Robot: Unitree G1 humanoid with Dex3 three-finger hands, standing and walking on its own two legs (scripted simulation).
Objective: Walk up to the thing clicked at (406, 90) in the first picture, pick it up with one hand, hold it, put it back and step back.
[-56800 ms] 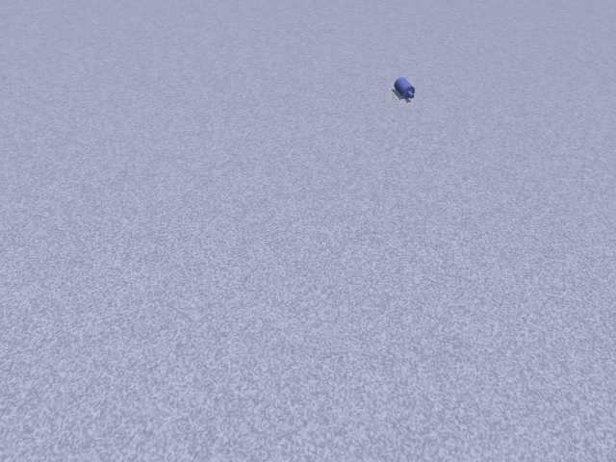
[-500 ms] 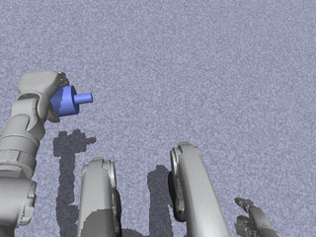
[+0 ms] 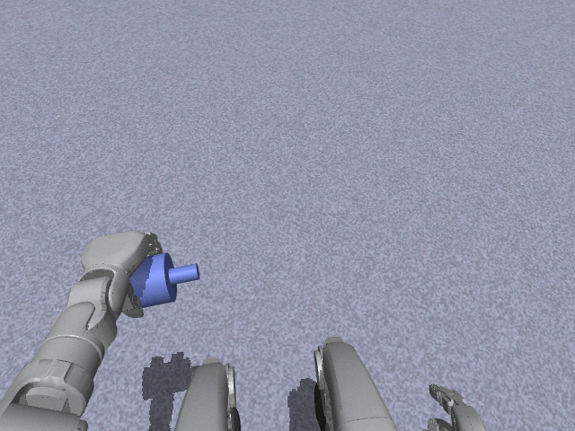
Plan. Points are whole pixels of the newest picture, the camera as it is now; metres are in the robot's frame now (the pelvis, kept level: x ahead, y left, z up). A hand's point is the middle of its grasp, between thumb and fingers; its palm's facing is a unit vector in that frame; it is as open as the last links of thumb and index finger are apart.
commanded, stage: lift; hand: left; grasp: from above
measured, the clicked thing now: (147, 281) +0.37 +0.20 -0.11
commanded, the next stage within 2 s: hold in 0.48 s
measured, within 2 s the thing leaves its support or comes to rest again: neither
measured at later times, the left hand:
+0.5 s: hand (106, 256) +0.37 +0.21 +0.01, palm faces -0.46 -0.09 -0.88, open 10.8 cm
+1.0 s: hand (85, 232) +0.38 +0.22 +0.05, palm faces -0.47 -0.06 -0.88, open 10.7 cm
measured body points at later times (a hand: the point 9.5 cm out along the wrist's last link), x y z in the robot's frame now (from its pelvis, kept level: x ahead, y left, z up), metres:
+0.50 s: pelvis +0.04 +0.00 +0.09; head +0.10 -0.01 +0.54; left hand +0.39 +0.21 +0.06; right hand +0.12 -0.27 -0.03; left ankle +0.06 +0.13 -0.60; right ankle +0.08 -0.14 -0.60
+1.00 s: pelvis +0.07 +0.01 +0.12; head +0.10 -0.01 +0.57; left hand +0.40 +0.22 +0.10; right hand +0.17 -0.26 +0.00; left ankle +0.06 +0.13 -0.60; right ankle +0.08 -0.14 -0.60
